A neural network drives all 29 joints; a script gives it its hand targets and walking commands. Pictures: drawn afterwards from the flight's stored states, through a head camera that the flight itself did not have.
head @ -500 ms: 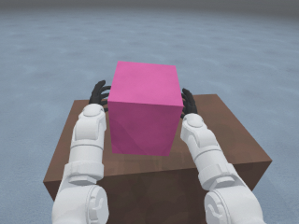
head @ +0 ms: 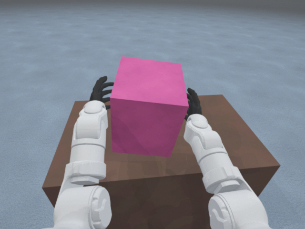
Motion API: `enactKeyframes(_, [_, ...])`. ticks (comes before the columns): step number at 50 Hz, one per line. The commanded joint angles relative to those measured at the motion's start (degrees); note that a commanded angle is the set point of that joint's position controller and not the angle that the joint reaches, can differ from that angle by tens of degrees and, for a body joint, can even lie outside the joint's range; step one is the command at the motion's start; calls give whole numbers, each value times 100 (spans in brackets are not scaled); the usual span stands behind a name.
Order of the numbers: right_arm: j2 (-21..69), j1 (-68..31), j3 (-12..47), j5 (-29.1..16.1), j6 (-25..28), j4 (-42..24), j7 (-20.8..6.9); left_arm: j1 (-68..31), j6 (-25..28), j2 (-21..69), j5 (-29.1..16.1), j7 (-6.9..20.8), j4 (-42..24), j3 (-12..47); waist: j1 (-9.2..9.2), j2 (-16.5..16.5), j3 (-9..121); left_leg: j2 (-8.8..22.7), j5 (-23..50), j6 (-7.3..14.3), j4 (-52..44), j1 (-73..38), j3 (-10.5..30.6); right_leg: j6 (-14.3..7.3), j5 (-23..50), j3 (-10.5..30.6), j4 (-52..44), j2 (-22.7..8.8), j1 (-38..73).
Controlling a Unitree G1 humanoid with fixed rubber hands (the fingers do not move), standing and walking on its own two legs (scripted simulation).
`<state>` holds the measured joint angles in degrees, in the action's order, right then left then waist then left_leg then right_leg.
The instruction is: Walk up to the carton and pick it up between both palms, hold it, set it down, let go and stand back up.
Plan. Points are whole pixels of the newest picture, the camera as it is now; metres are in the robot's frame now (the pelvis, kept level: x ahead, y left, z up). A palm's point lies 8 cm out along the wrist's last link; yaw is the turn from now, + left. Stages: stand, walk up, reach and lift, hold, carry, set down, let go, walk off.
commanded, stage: hold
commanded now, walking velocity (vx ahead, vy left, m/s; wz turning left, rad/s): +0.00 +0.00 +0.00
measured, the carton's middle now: (146, 108) +0.39 +0.01 +0.18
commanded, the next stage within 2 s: none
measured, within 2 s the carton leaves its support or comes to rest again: neither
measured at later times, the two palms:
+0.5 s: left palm (94, 105) +0.36 +0.14 +0.22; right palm (194, 116) +0.34 -0.12 +0.18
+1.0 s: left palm (96, 104) +0.37 +0.13 +0.22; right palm (194, 115) +0.35 -0.12 +0.18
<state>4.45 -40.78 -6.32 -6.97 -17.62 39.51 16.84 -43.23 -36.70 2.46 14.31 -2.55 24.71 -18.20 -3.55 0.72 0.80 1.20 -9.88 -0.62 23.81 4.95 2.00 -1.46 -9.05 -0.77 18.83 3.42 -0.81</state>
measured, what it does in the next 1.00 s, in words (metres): stands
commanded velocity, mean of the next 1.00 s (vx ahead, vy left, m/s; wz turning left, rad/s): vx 0.00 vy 0.00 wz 0.00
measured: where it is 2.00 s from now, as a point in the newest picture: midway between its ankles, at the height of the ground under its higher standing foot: outside the picture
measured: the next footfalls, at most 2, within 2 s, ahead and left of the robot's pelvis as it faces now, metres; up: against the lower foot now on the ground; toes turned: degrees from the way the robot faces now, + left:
none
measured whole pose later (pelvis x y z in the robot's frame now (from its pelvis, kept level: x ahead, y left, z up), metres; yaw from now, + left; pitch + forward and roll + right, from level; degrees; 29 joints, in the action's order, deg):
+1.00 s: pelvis +0.00 +0.00 +0.00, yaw +0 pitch -10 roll -1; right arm 4.6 -40.8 -5.8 -6.9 -20.0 36.9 17.2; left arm -43.1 -39.5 2.5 15.9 -1.2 22.1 -18.2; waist -3.6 0.7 0.1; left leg 1.2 -9.5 -0.6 23.1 3.6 2.0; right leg -1.5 -9.0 -0.8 18.8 3.4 0.3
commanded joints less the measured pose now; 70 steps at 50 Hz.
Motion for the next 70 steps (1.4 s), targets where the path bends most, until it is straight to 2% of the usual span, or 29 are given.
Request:
enactKeyframes(1, [3260,-5224,2667,-781,270,-2557,-620,-3110,-4,3560,-183,958,-1092,2461,-8,57,2126,-351,1206,59,-398,-988,-161,552,1473,-216,-485,-102,647])
enactKeyframes(6, [3102,-4833,2699,-785,90,-2428,-579,-2821,-146,3457,-45,1073,-1173,2387,-55,54,1846,-328,1128,67,-474,-1034,-162,540,1371,-229,-527,-117,649])
enactKeyframes(14, [3104,-5147,2570,-709,107,-2482,-631,-3128,-150,3510,-79,1101,-1181,2429,-67,-2,1853,-305,863,104,-529,-952,-149,494,909,-247,-573,-116,499])
enactKeyframes(23, [3077,-5345,2199,-428,153,-1963,-787,-3508,-91,3434,8,1080,-806,2235,-31,25,1616,-293,138,232,-704,-720,-208,430,-155,-279,-673,-133,137])
enactKeyframes(30, [2991,-5342,1942,-232,199,-1636,-907,-3638,-62,3349,95,1095,-567,2054,-39,70,1454,-304,-123,301,-795,-601,-250,392,-574,-293,-712,-129,-8])
enactKeyframes(36, [3006,-5314,1891,-195,250,-1599,-944,-3630,-42,3329,122,1123,-570,2008,-40,87,1455,-308,-84,310,-817,-619,-264,400,-523,-298,-697,-126,16])
enactKeyframes(45, [3099,-5227,2114,-335,258,-1867,-852,-3454,-76,3335,108,1159,-812,2064,-39,126,1619,-319,268,285,-733,-796,-268,476,-39,-278,-654,-140,198])
enactKeyframes(57, [3229,-4940,2691,-750,177,-2579,-576,-3030,-141,3374,-8,1219,-1378,2285,-117,185,2074,-374,1184,149,-465,-1036,-210,623,1702,-217,-455,-193,884])
enactKeyframes(60, [3226,-4882,2794,-824,145,-2694,-521,-2957,-164,3386,-19,1234,-1447,2327,-135,182,2127,-384,1293,126,-423,-1066,-195,641,1947,-210,-430,-200,981])
enactKeyframes(64, [3133,-4713,2777,-809,58,-2610,-485,-2873,-221,3330,23,1283,-1442,2321,-177,181,1938,-375,1160,129,-466,-1075,-188,629,1792,-215,-481,-213,934])
enactKeyframes(70, [3034,-4787,2453,-619,21,-2239,-570,-3102,-260,3302,98,1333,-1256,2243,-208,126,1508,-328,579,203,-653,-993,-234,550,657,-270,-644,-202,532])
